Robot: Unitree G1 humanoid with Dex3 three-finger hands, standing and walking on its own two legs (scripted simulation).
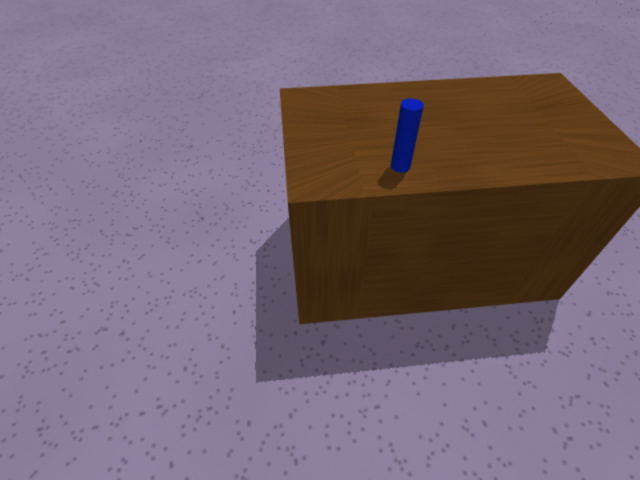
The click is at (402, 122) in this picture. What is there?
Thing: slim round
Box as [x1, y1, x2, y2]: [391, 98, 423, 172]
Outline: 417,99 405,99 401,102 391,161 391,167 399,172 408,170 410,166 423,105 422,102
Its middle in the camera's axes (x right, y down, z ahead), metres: +0.21 -0.26 +0.96
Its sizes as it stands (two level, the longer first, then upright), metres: 0.052 0.052 0.179
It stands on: a support 0.60 m high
